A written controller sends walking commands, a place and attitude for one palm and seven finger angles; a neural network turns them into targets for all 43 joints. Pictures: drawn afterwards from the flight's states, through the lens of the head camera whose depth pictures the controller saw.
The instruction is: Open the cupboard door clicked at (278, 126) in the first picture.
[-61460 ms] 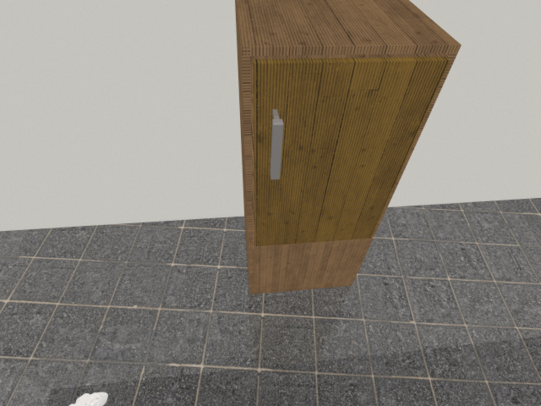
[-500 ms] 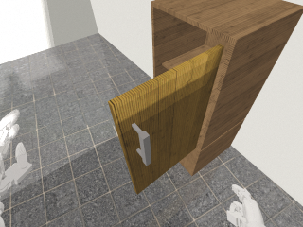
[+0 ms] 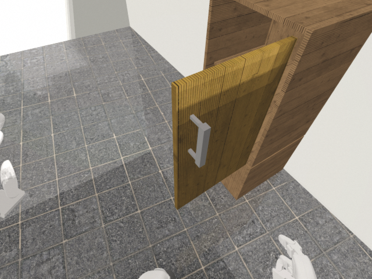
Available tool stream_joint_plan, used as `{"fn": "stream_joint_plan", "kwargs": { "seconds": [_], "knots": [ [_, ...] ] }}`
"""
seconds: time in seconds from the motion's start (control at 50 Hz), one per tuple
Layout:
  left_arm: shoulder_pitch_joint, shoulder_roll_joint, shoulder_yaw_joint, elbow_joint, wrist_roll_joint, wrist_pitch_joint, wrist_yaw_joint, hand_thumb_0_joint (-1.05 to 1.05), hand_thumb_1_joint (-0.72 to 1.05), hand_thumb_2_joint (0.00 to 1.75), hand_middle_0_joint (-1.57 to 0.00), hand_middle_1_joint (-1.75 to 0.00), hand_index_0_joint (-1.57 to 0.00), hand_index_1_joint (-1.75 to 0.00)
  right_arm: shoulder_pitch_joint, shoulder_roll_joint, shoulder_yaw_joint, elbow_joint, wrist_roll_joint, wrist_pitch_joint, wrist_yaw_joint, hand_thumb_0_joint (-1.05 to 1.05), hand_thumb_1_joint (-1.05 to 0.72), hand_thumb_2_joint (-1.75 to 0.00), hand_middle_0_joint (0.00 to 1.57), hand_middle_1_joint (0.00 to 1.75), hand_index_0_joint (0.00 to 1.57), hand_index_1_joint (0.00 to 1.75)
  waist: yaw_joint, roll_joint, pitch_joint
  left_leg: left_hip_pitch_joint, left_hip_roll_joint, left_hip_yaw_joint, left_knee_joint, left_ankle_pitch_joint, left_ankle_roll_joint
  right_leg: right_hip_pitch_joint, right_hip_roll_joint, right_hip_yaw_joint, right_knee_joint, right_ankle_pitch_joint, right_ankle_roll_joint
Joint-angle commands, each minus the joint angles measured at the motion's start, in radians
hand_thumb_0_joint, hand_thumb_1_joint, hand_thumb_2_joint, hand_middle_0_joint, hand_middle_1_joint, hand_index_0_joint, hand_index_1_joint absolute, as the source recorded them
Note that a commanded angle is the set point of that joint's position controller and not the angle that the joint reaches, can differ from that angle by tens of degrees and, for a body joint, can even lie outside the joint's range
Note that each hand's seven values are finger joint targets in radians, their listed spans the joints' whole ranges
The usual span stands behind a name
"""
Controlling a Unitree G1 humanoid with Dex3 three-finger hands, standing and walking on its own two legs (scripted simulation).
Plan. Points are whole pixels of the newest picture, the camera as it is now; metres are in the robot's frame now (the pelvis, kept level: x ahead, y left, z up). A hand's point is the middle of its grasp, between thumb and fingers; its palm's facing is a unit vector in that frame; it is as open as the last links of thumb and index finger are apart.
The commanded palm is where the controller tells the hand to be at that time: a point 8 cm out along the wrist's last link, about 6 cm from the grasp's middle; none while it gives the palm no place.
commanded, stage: step back with the hand held close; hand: left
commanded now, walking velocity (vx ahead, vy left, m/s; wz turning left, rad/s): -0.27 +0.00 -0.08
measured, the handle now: (197, 141) +0.43 +0.00 +0.04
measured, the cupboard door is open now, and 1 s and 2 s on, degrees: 92 92 92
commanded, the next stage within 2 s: stop stepping back and stand still in 0.22 s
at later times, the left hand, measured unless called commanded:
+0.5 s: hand out of the picture +0.12 +0.25 +0.19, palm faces +0.33 -0.85 -0.41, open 7.5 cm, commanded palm +0.05 +0.30 +0.19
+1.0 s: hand out of the picture +0.05 +0.22 +0.18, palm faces +0.29 -0.83 -0.49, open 7.5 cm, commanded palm +0.00 +0.28 +0.19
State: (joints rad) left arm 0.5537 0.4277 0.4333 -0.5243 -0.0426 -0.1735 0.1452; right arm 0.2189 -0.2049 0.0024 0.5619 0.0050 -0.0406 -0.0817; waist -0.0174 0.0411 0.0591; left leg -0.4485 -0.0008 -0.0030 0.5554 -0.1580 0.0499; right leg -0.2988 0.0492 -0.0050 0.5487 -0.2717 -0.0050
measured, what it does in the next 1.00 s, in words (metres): walks backwards: left foot, then right foot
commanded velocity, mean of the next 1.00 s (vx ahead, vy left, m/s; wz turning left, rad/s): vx -0.03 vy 0.03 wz -0.04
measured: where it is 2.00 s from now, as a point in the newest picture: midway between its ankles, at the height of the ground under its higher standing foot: outside the picture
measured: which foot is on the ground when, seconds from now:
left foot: down 0.00-0.04, up 0.06-0.14, down 0.16-0.54, up 0.56-0.70, down 0.72-0.94, up 0.96-1.00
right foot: down 0.00-0.16, up 0.18-0.52, down 0.54-0.78, up 0.80-0.88, down 0.90-1.00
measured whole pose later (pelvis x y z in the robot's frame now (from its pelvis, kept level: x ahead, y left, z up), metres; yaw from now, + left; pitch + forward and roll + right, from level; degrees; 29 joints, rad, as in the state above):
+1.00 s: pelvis -0.17 +0.00 +0.00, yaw -5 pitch -2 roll +0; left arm 0.61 0.42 0.40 -0.54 -0.03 -0.21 0.14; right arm 0.27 -0.19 -0.01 0.64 0.00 -0.09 -0.05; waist -0.04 -0.02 -0.01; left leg -0.47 -0.03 0.00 0.85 -0.35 -0.01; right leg -0.22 0.03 -0.04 0.59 -0.33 -0.06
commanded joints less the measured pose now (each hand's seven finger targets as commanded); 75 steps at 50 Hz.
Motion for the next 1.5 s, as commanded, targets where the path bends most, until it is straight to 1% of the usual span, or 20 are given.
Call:
{"fn": "stream_joint_plan", "kwargs": {
  "seconds": [0.0, 0.04, 0.08, 0.12, 0.14, 0.16, 0.26, 0.44, 0.54, 0.58, 0.64, 0.68, 0.72, 0.76, 0.86, 0.88, 0.92, 1.04, 1.2, 1.48],
  "knots": [
    [-0.008, 0.181, 0.117, -0.256, -0.004, -0.084, 0.037, 0.00, 0.90, 0.90, -0.20, -0.30, -0.20, -0.30, -0.076, -0.133, -0.072, -0.124, -0.003, -0.063, 0.003, 0.00, -0.90, -0.90, 0.20, 0.30, 0.20, 0.30, 0.002, -0.133, -0.133, 0.218, -0.017, -0.008, 0.205, -0.241, -0.064, -0.265, -0.228, 0.307, -0.337, -0.359, -0.121],
    [-0.050, 0.165, 0.098, -0.249, 0.007, -0.084, 0.053, 0.00, 0.90, 0.90, -0.20, -0.30, -0.20, -0.30, -0.062, -0.120, -0.072, -0.086, -0.013, -0.054, 0.008, 0.00, -0.90, -0.90, 0.20, 0.30, 0.20, 0.30, -0.005, -0.204, -0.131, 0.270, -0.012, -0.018, 0.410, -0.232, -0.067, -0.349, -0.333, 0.327, -0.354, -0.258, -0.164],
    [-0.121, 0.173, 0.098, -0.245, 0.013, -0.073, 0.056, 0.00, 0.90, 0.90, -0.20, -0.30, -0.20, -0.30, -0.069, -0.117, -0.058, -0.086, -0.014, -0.051, 0.004, 0.00, -0.90, -0.90, 0.20, 0.30, 0.20, 0.30, -0.017, -0.199, -0.084, 0.281, 0.026, -0.038, 0.217, -0.240, -0.054, -0.363, -0.266, 0.211, -0.277, -0.182, -0.096],
    [-0.200, 0.189, 0.095, -0.262, 0.005, -0.082, 0.049, 0.00, 0.90, 0.90, -0.20, -0.30, -0.20, -0.30, -0.133, -0.159, -0.051, -0.100, -0.010, -0.063, -0.024, 0.00, -0.90, -0.90, 0.20, 0.30, 0.20, 0.30, -0.011, 0.127, 0.033, 0.116, 0.133, -0.174, -0.239, -0.301, -0.018, -0.277, -0.063, 0.071, 0.024, -0.208, 0.002],
    [-0.219, 0.177, 0.111, -0.267, 0.016, -0.097, 0.059, 0.00, 0.90, 0.90, -0.20, -0.30, -0.20, -0.30, -0.127, -0.174, -0.047, -0.104, -0.018, -0.085, -0.028, 0.00, -0.90, -0.90, 0.20, 0.30, 0.20, 0.30, 0.004, 0.345, 0.003, -0.105, 0.330, -0.445, -0.402, -0.341, 0.066, -0.107, 0.028, 0.012, 0.342, -0.220, 0.026],
    [-0.216, 0.183, 0.133, -0.228, 0.024, -0.102, 0.066, 0.00, 0.90, 0.90, -0.20, -0.30, -0.20, -0.30, -0.084, -0.112, -0.051, -0.078, -0.035, -0.109, -0.025, 0.00, -0.90, -0.90, 0.20, 0.30, 0.20, 0.30, 0.002, 0.267, -0.039, -0.091, 0.368, -0.451, -0.399, -0.248, 0.115, -0.104, 0.032, 0.083, 0.539, -0.244, 0.012],
    [-0.097, 0.134, 0.097, -0.250, -0.001, -0.092, 0.039, 0.00, 0.90, 0.90, -0.20, -0.30, -0.20, -0.30, -0.115, -0.127, -0.084, -0.073, -0.019, -0.121, 0.029, 0.00, -0.90, -0.90, 0.20, 0.30, 0.20, 0.30, 0.014, 0.062, -0.173, 0.061, 0.307, -0.280, -0.322, -0.247, 0.104, -0.116, 0.024, 0.072, 0.621, -0.192, 0.030],
    [0.048, 0.181, 0.125, -0.328, -0.032, -0.057, 0.039, 0.00, 0.90, 0.90, -0.20, -0.30, -0.20, -0.30, -0.087, -0.090, -0.038, -0.086, -0.019, -0.127, 0.037, 0.00, -0.90, -0.90, 0.20, 0.30, 0.20, 0.30, 0.018, 0.306, -0.243, 0.194, 0.097, -0.083, -0.422, -0.385, -0.100, 0.209, 0.098, -0.153, -0.149, -0.271, -0.034],
    [0.046, 0.304, 0.245, -0.311, -0.050, -0.084, 0.042, 0.00, 0.90, 0.90, -0.20, -0.30, -0.20, -0.30, -0.090, -0.090, -0.015, -0.069, -0.033, -0.068, 0.035, 0.00, -0.90, -0.90, 0.20, 0.30, 0.20, 0.30, 0.020, -0.107, -0.221, 0.144, 0.013, 0.011, 0.269, -0.114, -0.066, 0.038, -0.336, 0.195, -0.324, 0.244, -0.153],
    [0.029, 0.190, 0.161, -0.156, -0.052, -0.063, 0.027, 0.00, 0.90, 0.90, -0.20, -0.30, -0.20, -0.30, -0.073, -0.110, -0.042, -0.071, 0.003, -0.078, 0.036, 0.00, -0.90, -0.90, 0.20, 0.30, 0.20, 0.30, 0.006, -0.286, -0.189, -0.062, 0.003, 0.007, 0.272, -0.082, -0.060, 0.247, -0.265, 0.171, -0.209, 0.570, -0.082],
    [-0.079, 0.175, 0.115, -0.040, -0.029, -0.051, 0.024, 0.00, 0.90, 0.90, -0.20, -0.30, -0.20, -0.30, -0.106, -0.120, -0.030, -0.058, 0.018, -0.084, 0.016, 0.00, -0.90, -0.90, 0.20, 0.30, 0.20, 0.30, -0.003, -0.184, -0.072, 0.073, 0.000, 0.063, 0.077, -0.077, -0.017, 0.185, -0.255, 0.101, -0.105, 0.755, -0.043],
    [-0.157, 0.159, 0.068, 0.009, -0.018, -0.048, 0.018, 0.00, 0.90, 0.90, -0.20, -0.30, -0.20, -0.30, -0.076, -0.143, -0.038, -0.037, 0.013, -0.088, 0.002, 0.00, -0.90, -0.90, 0.20, 0.30, 0.20, 0.30, -0.029, -0.031, -0.110, 0.327, -0.003, 0.036, -0.043, 0.168, 0.034, 0.055, -0.165, 0.013, 0.086, 0.673, 0.047],
    [-0.258, 0.155, 0.031, 0.002, -0.010, -0.054, 0.011, 0.00, 0.90, 0.90, -0.20, -0.30, -0.20, -0.30, -0.068, -0.170, -0.043, -0.040, 0.019, -0.097, 0.007, 0.00, -0.90, -0.90, 0.20, 0.30, 0.20, 0.30, -0.021, 0.129, -0.111, 0.394, 0.187, -0.230, -0.085, 0.310, 0.159, -0.112, -0.066, 0.001, 0.316, 0.167, 0.103],
    [-0.267, 0.164, 0.022, -0.064, 0.008, -0.058, 0.018, 0.00, 0.90, 0.90, -0.20, -0.30, -0.20, -0.30, -0.089, -0.136, -0.039, -0.042, -0.007, -0.120, 0.017, 0.00, -0.90, -0.90, 0.20, 0.30, 0.20, 0.30, 0.002, 0.118, -0.050, 0.222, 0.282, -0.445, -0.276, -0.015, 0.190, -0.120, -0.050, 0.066, 0.368, -0.297, 0.038],
    [-0.033, 0.210, 0.136, -0.232, 0.011, -0.069, 0.031, 0.00, 0.90, 0.90, -0.20, -0.30, -0.20, -0.30, -0.126, -0.114, -0.041, -0.105, 0.001, -0.129, 0.020, 0.00, -0.90, -0.90, 0.20, 0.30, 0.20, 0.30, 0.036, 0.158, -0.046, -0.243, 0.099, -0.102, -0.313, -0.506, 0.013, 0.360, -0.041, -0.046, 0.000, -0.159, -0.016],
    [0.017, 0.225, 0.165, -0.230, 0.015, -0.079, 0.033, 0.00, 0.90, 0.90, -0.20, -0.30, -0.20, -0.30, -0.119, -0.103, -0.042, -0.117, 0.000, -0.120, 0.022, 0.00, -0.90, -0.90, 0.20, 0.30, 0.20, 0.30, 0.032, 0.122, -0.060, -0.232, 0.044, -0.030, -0.168, -0.455, -0.020, 0.322, -0.094, 0.032, -0.095, -0.209, -0.044],
    [0.036, 0.258, 0.204, -0.241, 0.015, -0.087, 0.038, 0.00, 0.90, 0.90, -0.20, -0.30, -0.20, -0.30, -0.104, -0.105, -0.062, -0.107, -0.002, -0.091, 0.035, 0.00, -0.90, -0.90, 0.20, 0.30, 0.20, 0.30, 0.031, -0.184, -0.049, -0.097, -0.045, 0.003, 0.394, -0.301, -0.074, -0.049, -0.391, 0.546, -0.451, -0.557, -0.169],
    [-0.064, 0.151, 0.123, -0.002, 0.017, -0.106, 0.049, 0.00, 0.90, 0.90, -0.20, -0.30, -0.20, -0.30, -0.073, -0.092, -0.037, -0.049, -0.001, -0.108, -0.006, 0.00, -0.90, -0.90, 0.20, 0.30, 0.20, 0.30, 0.002, -0.112, -0.062, 0.066, 0.030, 0.017, 0.135, -0.167, -0.054, 0.052, -0.227, 0.164, -0.251, 0.033, -0.104],
    [-0.121, 0.158, 0.066, -0.135, 0.021, -0.092, 0.028, 0.00, 0.90, 0.90, -0.20, -0.30, -0.20, -0.30, -0.073, -0.131, -0.048, -0.053, 0.000, -0.144, -0.008, 0.00, -0.90, -0.90, 0.20, 0.30, 0.20, 0.30, 0.014, -0.004, -0.162, 0.300, 0.107, -0.058, -0.117, 0.322, -0.007, 0.148, -0.083, 0.041, -0.092, 0.329, 0.021],
    [-0.011, 0.109, 0.081, -0.064, -0.008, -0.079, 0.021, 0.00, 0.90, 0.90, -0.20, -0.30, -0.20, -0.30, -0.082, -0.115, -0.036, -0.087, 0.002, -0.121, 0.010, 0.00, -0.90, -0.90, 0.20, 0.30, 0.20, 0.30, 0.010, 0.014, -0.090, 0.142, 0.069, -0.033, -0.211, -0.089, -0.048, 0.157, -0.063, 0.052, -0.213, 0.110, 0.014]
  ]
}}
